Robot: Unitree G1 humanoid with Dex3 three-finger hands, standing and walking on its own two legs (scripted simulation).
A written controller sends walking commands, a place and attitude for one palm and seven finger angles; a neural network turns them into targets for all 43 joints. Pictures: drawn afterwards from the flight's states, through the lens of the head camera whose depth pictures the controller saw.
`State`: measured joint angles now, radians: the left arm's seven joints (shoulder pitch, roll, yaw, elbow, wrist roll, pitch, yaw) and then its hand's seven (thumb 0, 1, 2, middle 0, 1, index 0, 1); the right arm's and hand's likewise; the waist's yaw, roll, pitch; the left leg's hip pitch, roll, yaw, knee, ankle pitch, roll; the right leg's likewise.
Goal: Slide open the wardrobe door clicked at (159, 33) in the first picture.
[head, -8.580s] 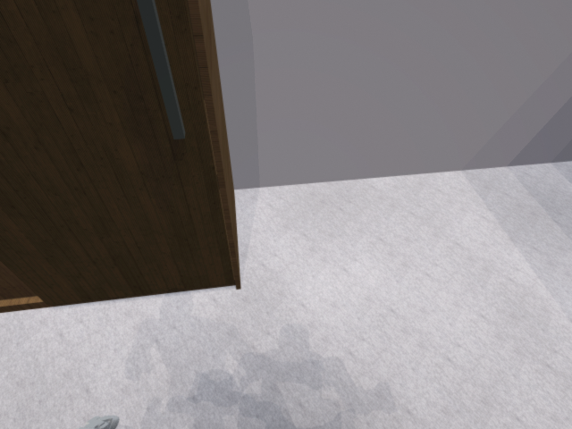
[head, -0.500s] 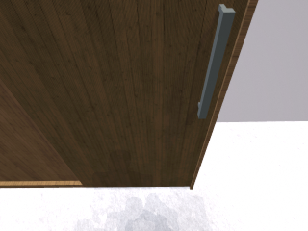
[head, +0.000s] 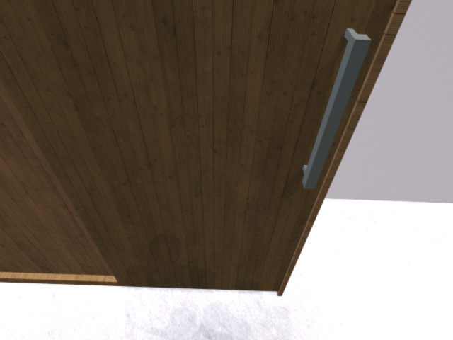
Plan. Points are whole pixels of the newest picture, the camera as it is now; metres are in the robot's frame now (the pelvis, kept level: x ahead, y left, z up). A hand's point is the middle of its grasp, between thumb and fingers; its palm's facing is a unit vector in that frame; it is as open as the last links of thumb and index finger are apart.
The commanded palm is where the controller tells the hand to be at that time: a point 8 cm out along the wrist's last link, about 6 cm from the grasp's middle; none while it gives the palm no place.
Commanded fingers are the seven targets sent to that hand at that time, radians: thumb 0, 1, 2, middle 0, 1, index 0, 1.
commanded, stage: come to a stop and stand still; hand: right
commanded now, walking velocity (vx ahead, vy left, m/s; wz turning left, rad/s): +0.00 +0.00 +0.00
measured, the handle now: (326, 121) +0.48 -0.16 +0.18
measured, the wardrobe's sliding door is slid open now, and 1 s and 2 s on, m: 0.00 0.00 0.00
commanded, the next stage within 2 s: look again from close up in 0.72 s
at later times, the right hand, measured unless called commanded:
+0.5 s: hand out of the picture -0.02 -0.24 -0.16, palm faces -0.01 +0.97 -0.25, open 7.4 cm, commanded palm none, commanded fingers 0.00 -0.90 -0.90 0.20 0.30 0.20 0.30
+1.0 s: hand out of the picture +0.00 -0.25 -0.16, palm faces -0.04 +0.97 -0.25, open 7.4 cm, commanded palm none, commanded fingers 0.00 -0.90 -0.90 0.20 0.30 0.20 0.30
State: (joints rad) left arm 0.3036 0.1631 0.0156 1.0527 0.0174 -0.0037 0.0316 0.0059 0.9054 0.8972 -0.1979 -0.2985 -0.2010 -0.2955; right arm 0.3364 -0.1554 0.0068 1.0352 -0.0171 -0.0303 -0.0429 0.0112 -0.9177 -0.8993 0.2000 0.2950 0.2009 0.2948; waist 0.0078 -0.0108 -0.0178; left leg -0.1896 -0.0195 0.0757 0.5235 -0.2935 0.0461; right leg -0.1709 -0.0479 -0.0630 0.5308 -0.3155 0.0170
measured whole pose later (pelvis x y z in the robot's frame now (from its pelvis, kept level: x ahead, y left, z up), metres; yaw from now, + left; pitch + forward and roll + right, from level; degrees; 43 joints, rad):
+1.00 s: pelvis -0.03 -0.05 +0.01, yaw +1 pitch -2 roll +0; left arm 0.21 0.23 0.01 1.08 0.01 0.00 0.00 0.01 0.90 0.90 -0.20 -0.30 -0.20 -0.30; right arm 0.26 -0.23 0.02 1.05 -0.02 -0.01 -0.03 0.01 -0.90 -0.90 0.20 0.29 0.20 0.29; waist 0.01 0.00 0.05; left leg -0.21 0.05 0.03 0.43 -0.18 -0.03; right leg -0.18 0.03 -0.11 0.43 -0.22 -0.06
